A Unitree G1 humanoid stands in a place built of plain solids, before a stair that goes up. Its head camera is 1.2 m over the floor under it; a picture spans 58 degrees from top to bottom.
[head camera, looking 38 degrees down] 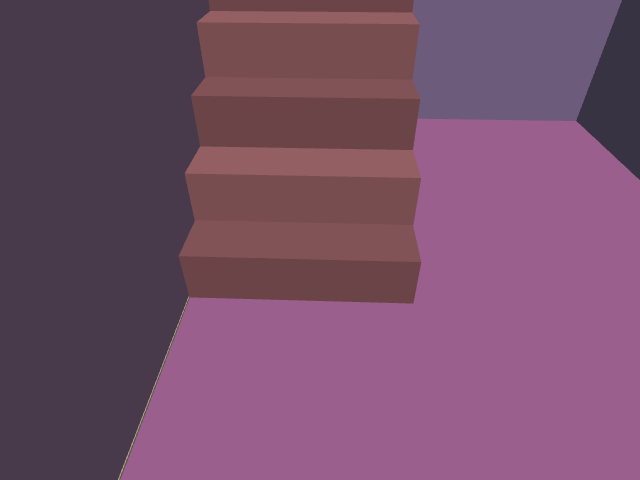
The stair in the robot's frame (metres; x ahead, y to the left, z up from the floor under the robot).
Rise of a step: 0.21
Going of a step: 0.22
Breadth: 0.86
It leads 2 degrees to the right of straight ahead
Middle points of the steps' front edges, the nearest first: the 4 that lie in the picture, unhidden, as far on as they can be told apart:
1.16 0.07 0.21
1.38 0.07 0.42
1.60 0.06 0.63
1.82 0.05 0.83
